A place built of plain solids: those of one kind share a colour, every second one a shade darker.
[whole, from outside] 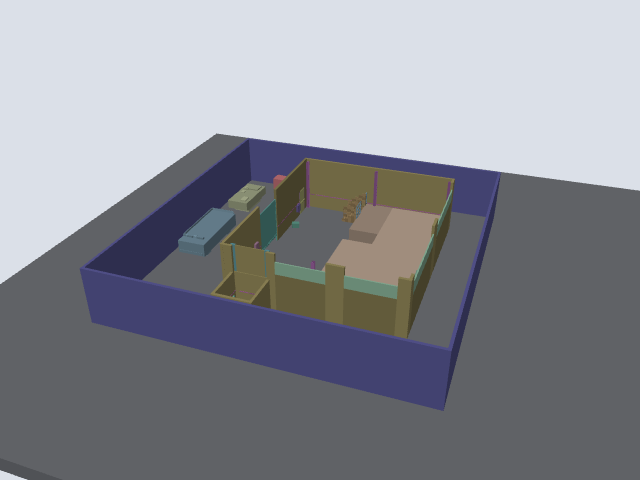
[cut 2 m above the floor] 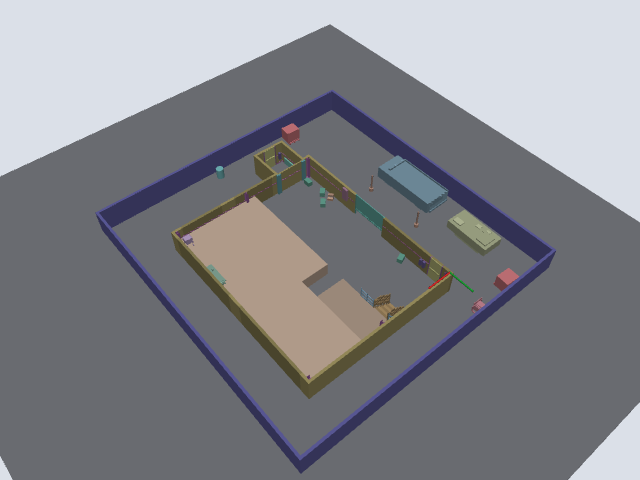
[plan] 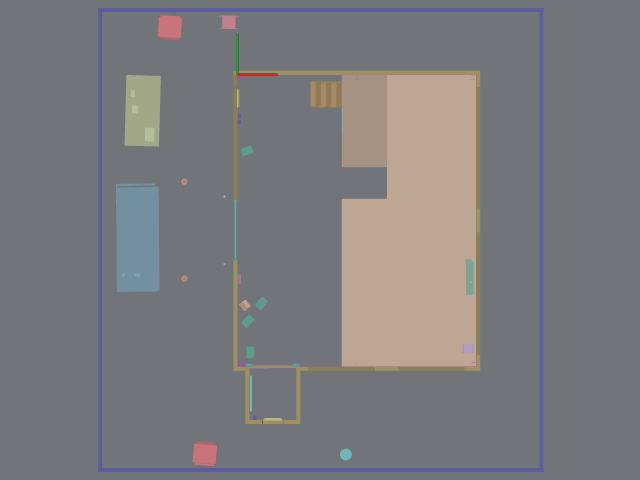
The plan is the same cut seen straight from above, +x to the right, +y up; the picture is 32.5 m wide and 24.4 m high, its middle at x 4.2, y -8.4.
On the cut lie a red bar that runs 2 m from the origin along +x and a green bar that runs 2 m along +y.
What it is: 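A works' assembly hall with a stage; one tall room, parted into a floor behind the doors and a second floor beyond one front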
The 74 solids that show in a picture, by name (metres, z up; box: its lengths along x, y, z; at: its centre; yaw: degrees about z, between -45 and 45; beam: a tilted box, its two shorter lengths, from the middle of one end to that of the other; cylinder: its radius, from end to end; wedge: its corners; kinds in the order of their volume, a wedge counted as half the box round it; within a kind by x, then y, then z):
{
 "raised_floor_bank_1": {"box": [2.3, 8.55, 1.17], "at": [6.45, -10.57, 0.54]},
 "raised_floor_bank_2": {"box": [2.3, 4.7, 1.17], "at": [6.45, -2.35, 0.54]},
 "raised_floor_bank_3": {"box": [4.55, 14.85, 1.17], "at": [9.88, -7.42, 0.54]},
 "yard_bound_1": {"box": [0.2, 23.58, 4.17], "at": [-6.98, -8.4, 2.04]},
 "yard_bound_2": {"box": [22.63, 0.2, 4.17], "at": [4.24, -20.09, 2.04]},
 "yard_bound_3": {"box": [22.63, 0.2, 4.17], "at": [4.24, 3.29, 2.04]},
 "yard_bound_4": {"box": [0.2, 23.58, 4.17], "at": [15.46, -8.4, 2.04]},
 "wall_1": {"box": [0.2, 5.66, 4.45], "at": [-0.1, -12.22, 2.17]},
 "wall_2": {"box": [0.2, 6.61, 4.45], "at": [-0.1, -3.1, 2.17]},
 "wall_3": {"box": [0.8, 0.2, 4.45], "at": [0.2, -14.95, 2.17]},
 "wall_4": {"box": [0.2, 2.9, 2.45], "at": [0.5, -16.3, 1.18]},
 "wall_5": {"box": [2.8, 0.2, 2.45], "at": [1.8, -17.65, 1.18]},
 "wall_6": {"box": [2.4, 0.06, 2.45], "at": [1.8, -14.88, 1.18]},
 "wall_7": {"box": [2.52, 0.06, 4.45], "at": [1.8, -14.82, 2.17]},
 "wall_8": {"box": [0.2, 2.9, 2.45], "at": [3.1, -16.3, 1.18]},
 "wall_9": {"box": [0.61, 0.2, 4.45], "at": [3.3, -14.95, 2.17]},
 "wall_10": {"box": [3.41, 0.2, 2.95], "at": [5.3, -14.95, 1.43]},
 "wall_11": {"box": [12.55, 0.2, 4.45], "at": [6.08, 0.1, 2.17]},
 "wall_12": {"box": [1.21, 0.2, 4.45], "at": [7.6, -14.95, 2.17]},
 "wall_13": {"box": [3.36, 0.2, 2.95], "at": [9.88, -14.95, 1.43]},
 "wall_14": {"box": [0.81, 0.2, 4.45], "at": [11.95, -14.95, 2.17]},
 "wall_15": {"box": [0.2, 0.81, 4.45], "at": [12.25, -14.65, 2.17]},
 "wall_16": {"box": [0.2, 6.26, 2.95], "at": [12.25, -11.12, 1.43]},
 "wall_17": {"box": [0.2, 1.21, 4.45], "at": [12.25, -7.4, 2.17]},
 "wall_18": {"box": [0.2, 6.21, 2.95], "at": [12.25, -3.7, 1.43]},
 "wall_19": {"box": [0.2, 0.81, 4.45], "at": [12.25, -0.2, 2.17]},
 "beyond_van_1": {"box": [0.06, 4.61, 0.2], "at": [-6.11, -7.92, 1.34], "yaw": 0.6},
 "beyond_van_2": {"box": [1.96, 0.02, 1.1], "at": [-5.18, -5.6, 0.87], "yaw": 0.6},
 "beyond_van_3": {"box": [1.96, 0.1, 0.18], "at": [-5.18, -5.59, 0.43], "yaw": 0.6},
 "beyond_van_4": {"box": [1.96, 0.16, 0.22], "at": [-5.13, -10.95, 0.43], "yaw": 0.6},
 "beyond_van_5": {"box": [2.16, 5.29, 1.0], "at": [-5.06, -8.36, 0.79], "yaw": 0.6},
 "beyond_skip_1": {"box": [0.32, 0.39, 0.07], "at": [-5.2, -1.77, 1.33], "yaw": -1.6},
 "beyond_skip_2": {"box": [1.76, 3.59, 0.7], "at": [-4.81, -1.83, 0.91], "yaw": -1.6},
 "beyond_skip_3": {"box": [1.04, 0.87, 0.1], "at": [-4.67, -0.71, 1.32], "yaw": -1.6},
 "beyond_skip_4": {"box": [0.47, 0.7, 0.1], "at": [-4.46, -3.04, 1.32], "yaw": -1.6},
 "beyond_tote_tank_1": {"box": [1.0, 0.12, 0.024], "at": [-3.46, 1.86, 0.11], "yaw": -3.6},
 "beyond_tote_tank_2": {"box": [1.18, 0.98, 1.02], "at": [-3.43, 2.4, 0.63], "yaw": -3.2},
 "beyond_tote_tank_3": {"box": [1.18, 0.94, 1.02], "at": [-1.65, -19.27, 0.63], "yaw": -4.5},
 "beyond_tote_tank_4": {"box": [1.0, 0.12, 0.024], "at": [-1.61, -18.72, 0.11], "yaw": -4.0},
 "window_pane_1": {"box": [3.4, 0.1, 0.91], "at": [5.3, -15.0, 3.34]},
 "window_pane_2": {"box": [3.35, 0.1, 0.91], "at": [9.88, -15.0, 3.34]},
 "window_pane_3": {"box": [0.1, 6.25, 0.91], "at": [12.3, -11.12, 3.34]},
 "window_pane_4": {"box": [0.1, 6.2, 0.91], "at": [12.3, -3.7, 3.34]},
 "door_landing_1": {"box": [0.28, 1.32, 0.21], "at": [3.86, -1.0, 0.06]},
 "door_landing_2": {"box": [0.28, 1.32, 0.37], "at": [4.13, -1.0, 0.14]},
 "door_landing_3": {"box": [0.28, 1.32, 0.53], "at": [4.39, -1.0, 0.21]},
 "door_landing_4": {"box": [0.28, 1.32, 0.69], "at": [4.65, -1.0, 0.29]},
 "door_landing_5": {"box": [0.28, 1.32, 0.85], "at": [4.92, -1.0, 0.38]},
 "door_landing_6": {"box": [0.28, 1.32, 1.01], "at": [5.18, -1.0, 0.46]},
 "roller_shutter_1": {"box": [0.06, 2.86, 3.12], "at": [-0.12, -7.9, 2.04]},
 "pier_1": {"box": [0.34, 0.17, 4.45], "at": [0.6, -14.77, 2.17]},
 "pier_2": {"box": [0.34, 0.17, 4.45], "at": [3.0, -14.77, 2.17]},
 "carton_1": {"box": [0.54, 0.4, 0.44], "at": [0.5, -3.86, 0.17], "yaw": 21.1},
 "carton_2": {"box": [0.4, 0.6, 0.45], "at": [0.53, -12.53, 0.17], "yaw": -43.2},
 "carton_3": {"box": [0.4, 0.6, 0.45], "at": [0.66, -14.12, 0.17]},
 "carton_4": {"box": [0.4, 0.6, 0.45], "at": [1.23, -11.62, 0.17], "yaw": -41.6},
 "beyond_cable_drum_1": {"box": [0.33, 0.68, 0.63], "at": [-0.43, 2.67, 0.51], "yaw": -0.7},
 "beyond_cable_drum_2": {"box": [0.5, 0.68, 0.53], "at": [-0.42, 2.67, 0.51], "yaw": -0.7},
 "beyond_drums_1": {"cylinder": 0.3, "from": [5.52, -19.31, -0.06], "to": [5.52, -19.31, 0.87]},
 "door_leaf_1": {"box": [0.044, 1.0, 2.15], "at": [0.0, -1.2, 1.02]},
 "door_leaf_2": {"box": [1.0, 0.044, 2.15], "at": [1.8, -17.55, 1.02]},
 "radiator_1": {"box": [0.1, 1.8, 0.6], "at": [0.69, -16.2, 0.45]},
 "distribution_board_1": {"box": [0.18, 0.5, 1.1], "at": [0.09, -10.39, 1.4]},
 "chair_stack_1": {"box": [0.45, 0.45, 0.44], "at": [11.72, -13.91, 1.75]},
 "bench_things_1": {"box": [0.38, 1.68, 0.07], "at": [11.83, -10.34, 1.54]},
 "low_rail_1": {"box": [0.02, 4.2, 0.07], "at": [0.01, -12.75, 1.2]},
 "low_rail_2": {"box": [0.02, 3.44, 0.07], "at": [0.01, -4.18, 1.2]},
 "low_rail_3": {"box": [0.02, 2.64, 0.07], "at": [0.61, -16.23, 0.9]},
 "low_rail_4": {"box": [2.52, 0.02, 0.07], "at": [1.8, -14.78, 1.2]},
 "low_rail_5": {"box": [11.32, 0.02, 0.07], "at": [6.49, -0.01, 1.2]},
 "low_rail_6": {"box": [9.15, 0.02, 0.07], "at": [7.58, -14.84, 1.2]},
 "steel_column_1": {"box": [0.22, 0.014, 4.25], "at": [0.14, -0.22, 2.08]},
 "steel_column_2": {"box": [0.22, 0.014, 4.25], "at": [6.08, -0.22, 2.08]},
 "steel_column_3": {"box": [0.22, 0.014, 4.25], "at": [12.01, -0.22, 2.08]}
}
